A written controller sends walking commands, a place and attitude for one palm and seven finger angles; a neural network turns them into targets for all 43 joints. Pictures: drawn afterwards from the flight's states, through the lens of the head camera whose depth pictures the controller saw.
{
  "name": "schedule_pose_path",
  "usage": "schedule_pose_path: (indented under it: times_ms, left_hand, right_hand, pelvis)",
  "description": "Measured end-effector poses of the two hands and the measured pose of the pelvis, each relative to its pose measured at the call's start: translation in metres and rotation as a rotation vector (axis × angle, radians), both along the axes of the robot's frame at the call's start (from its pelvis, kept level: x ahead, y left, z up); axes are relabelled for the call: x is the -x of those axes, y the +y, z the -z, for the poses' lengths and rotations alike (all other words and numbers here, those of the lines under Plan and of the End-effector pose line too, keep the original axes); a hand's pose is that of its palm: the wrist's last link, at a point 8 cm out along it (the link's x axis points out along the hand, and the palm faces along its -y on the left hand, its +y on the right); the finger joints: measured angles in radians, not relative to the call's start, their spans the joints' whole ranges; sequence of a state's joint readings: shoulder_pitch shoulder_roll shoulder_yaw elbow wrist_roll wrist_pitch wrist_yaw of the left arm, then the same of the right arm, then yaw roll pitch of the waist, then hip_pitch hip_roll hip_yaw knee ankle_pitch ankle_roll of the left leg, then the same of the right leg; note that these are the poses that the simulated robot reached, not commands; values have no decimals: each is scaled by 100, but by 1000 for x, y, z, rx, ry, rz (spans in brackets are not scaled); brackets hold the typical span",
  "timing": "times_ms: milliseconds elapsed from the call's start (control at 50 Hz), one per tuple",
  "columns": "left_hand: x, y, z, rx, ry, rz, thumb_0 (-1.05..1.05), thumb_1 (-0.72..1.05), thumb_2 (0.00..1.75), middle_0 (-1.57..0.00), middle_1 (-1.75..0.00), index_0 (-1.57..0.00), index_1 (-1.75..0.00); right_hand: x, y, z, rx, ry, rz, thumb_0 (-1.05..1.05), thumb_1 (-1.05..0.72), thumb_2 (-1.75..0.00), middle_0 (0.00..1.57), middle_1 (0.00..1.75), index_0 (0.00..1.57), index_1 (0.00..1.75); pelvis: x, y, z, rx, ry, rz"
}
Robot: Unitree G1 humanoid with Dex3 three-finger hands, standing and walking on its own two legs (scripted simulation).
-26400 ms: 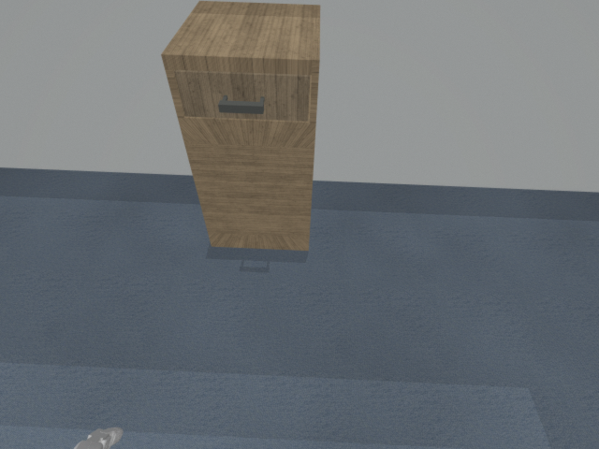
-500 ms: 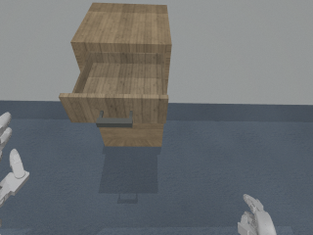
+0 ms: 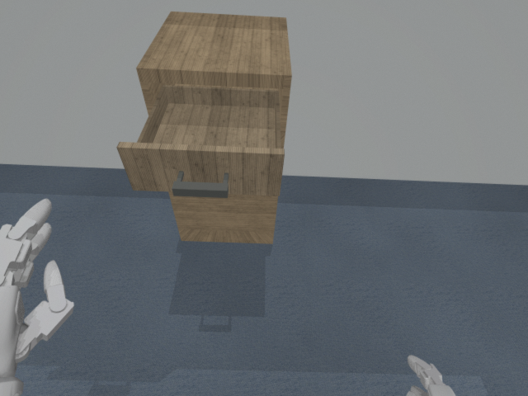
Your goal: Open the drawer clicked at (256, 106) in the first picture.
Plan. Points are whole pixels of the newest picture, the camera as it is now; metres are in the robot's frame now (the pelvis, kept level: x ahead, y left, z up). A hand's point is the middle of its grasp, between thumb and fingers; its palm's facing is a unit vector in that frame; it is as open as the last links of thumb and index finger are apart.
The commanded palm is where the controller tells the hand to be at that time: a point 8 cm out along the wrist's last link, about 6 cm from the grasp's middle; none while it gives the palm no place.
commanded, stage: stop stepping back and stand still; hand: left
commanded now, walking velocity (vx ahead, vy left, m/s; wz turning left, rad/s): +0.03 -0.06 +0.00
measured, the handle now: (202, 182) +0.58 +0.16 -0.06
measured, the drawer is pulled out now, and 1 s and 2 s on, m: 0.28 0.28 0.28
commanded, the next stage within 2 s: let the arm hang, fingers relaxed in 0.06 s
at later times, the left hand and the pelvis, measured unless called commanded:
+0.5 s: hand out of the picture +0.03 +0.17 -0.18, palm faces +0.11 -0.98 -0.19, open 6.9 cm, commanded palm none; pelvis -0.01 -0.01 -0.01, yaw +3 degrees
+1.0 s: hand out of the picture +0.02 +0.18 -0.16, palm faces +0.06 -0.98 -0.21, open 7.3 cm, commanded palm none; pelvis +0.01 +0.01 +0.01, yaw +1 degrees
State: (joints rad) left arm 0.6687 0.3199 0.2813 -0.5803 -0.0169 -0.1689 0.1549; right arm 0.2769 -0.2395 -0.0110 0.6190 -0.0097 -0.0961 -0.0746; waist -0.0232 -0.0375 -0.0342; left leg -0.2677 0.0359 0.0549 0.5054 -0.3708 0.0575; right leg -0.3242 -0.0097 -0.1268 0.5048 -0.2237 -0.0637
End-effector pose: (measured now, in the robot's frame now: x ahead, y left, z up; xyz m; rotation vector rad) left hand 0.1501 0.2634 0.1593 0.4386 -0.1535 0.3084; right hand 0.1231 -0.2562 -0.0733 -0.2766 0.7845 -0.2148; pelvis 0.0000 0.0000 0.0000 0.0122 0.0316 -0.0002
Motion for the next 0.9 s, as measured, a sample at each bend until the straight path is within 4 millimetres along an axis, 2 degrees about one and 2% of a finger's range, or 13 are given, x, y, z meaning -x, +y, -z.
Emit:
schedule_pose_path:
  times_ms: [140,180,220,260,300,380,420,440,540,600,660,760,900]
  left_hand:
    - [-7,2,-41,-174,-117,36,2,89,90,-22,-30,-22,-30]
    - [-11,3,-39,-227,-99,22,1,89,90,-21,-30,-21,-30]
    - [-23,10,1,-188,55,-8,0,90,90,-21,-30,-21,-30]
    - [-30,15,64,-55,289,-56,0,90,90,-20,-30,-20,-30]
    - [-21,12,131,88,527,-104,0,91,90,-20,-30,-20,-30]
    - [38,-21,244,319,955,-127,1,91,90,-20,-30,-20,-29]
    - [76,-42,284,413,1143,-111,1,91,90,-20,-30,-20,-29]
    - [93,-48,296,461,1209,-132,0,93,90,-20,-30,-20,-29]
    - [152,-37,305,497,1377,-254,-3,101,90,-21,-30,-21,-30]
    - [180,-34,299,496,1460,-298,-2,99,90,-21,-30,-21,-30]
    - [197,-32,294,490,1527,-329,-1,96,90,-21,-30,-20,-30]
    - [195,-33,290,484,1564,-333,0,93,90,-20,-30,-20,-30]
    - [158,-38,292,480,1496,-275,0,92,90,-20,-30,-20,-30]
  right_hand:
    - [-12,10,0,-59,-74,2,1,-91,-90,20,30,20,30]
    - [-17,14,10,-102,-81,-23,1,-91,-90,20,30,20,30]
    - [-22,16,32,-149,-44,-49,1,-91,-90,20,30,20,30]
    - [-20,20,51,-187,25,-57,1,-91,-90,20,30,20,30]
    - [-12,24,63,-201,103,-73,1,-91,-90,20,30,20,30]
    - [17,29,68,-186,234,-70,1,-91,-90,20,30,20,30]
    - [38,29,68,-166,288,-48,1,-91,-90,20,30,20,30]
    - [50,28,67,-154,323,-37,1,-91,-90,20,30,20,30]
    - [101,12,61,-96,530,0,0,-93,-90,20,30,20,30]
    - [118,7,61,-91,601,26,0,-92,-90,20,30,20,30]
    - [128,9,62,-103,634,50,0,-92,-90,20,30,20,30]
    - [134,27,67,-148,657,58,0,-92,-90,20,30,20,30]
    - [128,62,74,-225,640,50,0,-91,-90,20,30,20,30]
  pelvis:
    - [-1,-5,2,-11,-30,-3]
    - [-3,-8,6,-15,-32,-7]
    - [-3,-7,13,-13,-31,-18]
    - [-3,-5,16,-5,-34,-45]
    - [-2,-5,17,-5,-41,-60]
    - [4,-5,17,-10,-67,-52]
    - [7,-5,18,-3,-73,-44]
    - [8,-5,17,-1,-72,-41]
    - [7,-12,7,5,-50,-54]
    - [3,-11,2,13,-46,-56]
    - [-1,-8,-1,18,-46,-54]
    - [-5,-3,-4,17,-48,-43]
    - [-9,4,-7,13,-59,-32]
